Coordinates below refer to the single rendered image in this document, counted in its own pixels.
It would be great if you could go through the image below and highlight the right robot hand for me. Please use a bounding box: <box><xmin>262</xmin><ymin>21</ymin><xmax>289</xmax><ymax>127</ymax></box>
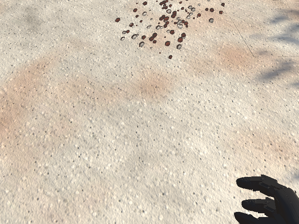
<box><xmin>234</xmin><ymin>175</ymin><xmax>299</xmax><ymax>224</ymax></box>

